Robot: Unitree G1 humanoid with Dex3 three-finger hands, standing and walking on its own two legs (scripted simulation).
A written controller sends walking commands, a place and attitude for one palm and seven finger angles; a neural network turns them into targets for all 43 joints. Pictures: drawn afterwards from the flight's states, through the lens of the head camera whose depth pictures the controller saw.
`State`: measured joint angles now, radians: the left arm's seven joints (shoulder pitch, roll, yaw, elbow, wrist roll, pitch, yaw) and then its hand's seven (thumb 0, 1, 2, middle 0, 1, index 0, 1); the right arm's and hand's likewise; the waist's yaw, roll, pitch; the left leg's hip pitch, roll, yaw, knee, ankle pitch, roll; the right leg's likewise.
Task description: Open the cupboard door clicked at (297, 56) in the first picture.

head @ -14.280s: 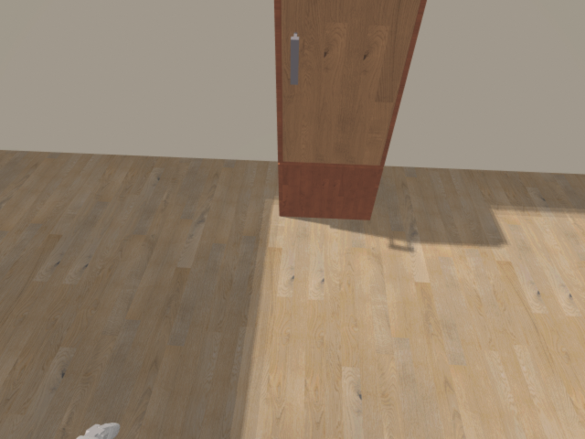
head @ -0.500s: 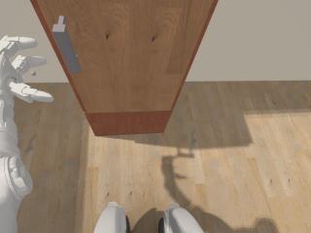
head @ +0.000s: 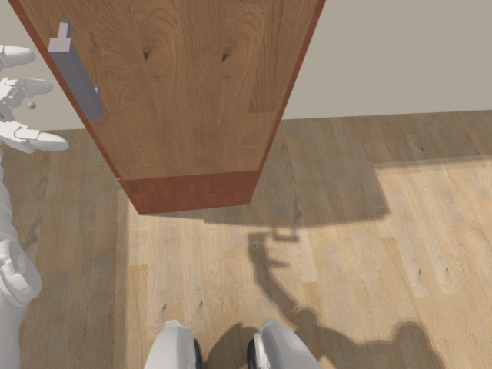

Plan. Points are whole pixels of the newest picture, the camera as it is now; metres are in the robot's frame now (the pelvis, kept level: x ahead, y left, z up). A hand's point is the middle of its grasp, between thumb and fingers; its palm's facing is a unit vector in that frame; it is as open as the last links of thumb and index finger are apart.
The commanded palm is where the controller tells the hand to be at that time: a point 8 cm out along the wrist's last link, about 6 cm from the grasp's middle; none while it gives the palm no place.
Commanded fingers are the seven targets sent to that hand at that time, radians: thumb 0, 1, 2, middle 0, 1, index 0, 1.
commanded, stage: move the hooked fingers beside the handle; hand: left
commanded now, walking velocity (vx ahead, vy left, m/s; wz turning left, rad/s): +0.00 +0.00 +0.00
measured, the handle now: (81, 72) +0.55 +0.21 +0.08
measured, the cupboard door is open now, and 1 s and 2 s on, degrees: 0 0 0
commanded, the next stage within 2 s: slide the fingers in behind the handle in 0.94 s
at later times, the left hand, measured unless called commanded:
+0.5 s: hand (43, 99) +0.51 +0.26 +0.07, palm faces +0.07 -1.00 -0.03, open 14.0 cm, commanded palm +0.49 +0.30 +0.07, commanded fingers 0.00 -0.50 0.30 -0.30 -1.20 -0.30 -1.20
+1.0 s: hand (31, 104) +0.50 +0.27 +0.07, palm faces +0.07 -1.00 -0.02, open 14.0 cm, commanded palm +0.48 +0.31 +0.07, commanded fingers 0.00 -0.50 0.30 -0.30 -1.20 -0.30 -1.20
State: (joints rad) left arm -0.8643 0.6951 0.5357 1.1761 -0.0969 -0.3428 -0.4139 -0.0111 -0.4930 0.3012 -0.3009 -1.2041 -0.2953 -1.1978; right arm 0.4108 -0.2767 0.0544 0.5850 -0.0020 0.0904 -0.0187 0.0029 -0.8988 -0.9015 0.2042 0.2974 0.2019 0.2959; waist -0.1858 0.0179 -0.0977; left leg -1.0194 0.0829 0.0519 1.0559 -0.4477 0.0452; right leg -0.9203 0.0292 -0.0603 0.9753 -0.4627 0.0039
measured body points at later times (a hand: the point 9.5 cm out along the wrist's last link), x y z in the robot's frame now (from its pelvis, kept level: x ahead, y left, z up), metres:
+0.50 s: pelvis -0.01 +0.00 -0.01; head +0.15 +0.03 +0.41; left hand +0.50 +0.31 +0.07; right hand +0.00 -0.28 -0.11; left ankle +0.02 +0.09 -0.67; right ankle -0.01 -0.13 -0.67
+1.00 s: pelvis +0.00 +0.00 +0.00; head +0.15 +0.04 +0.42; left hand +0.49 +0.33 +0.07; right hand +0.00 -0.28 -0.10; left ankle +0.02 +0.09 -0.67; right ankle -0.01 -0.13 -0.67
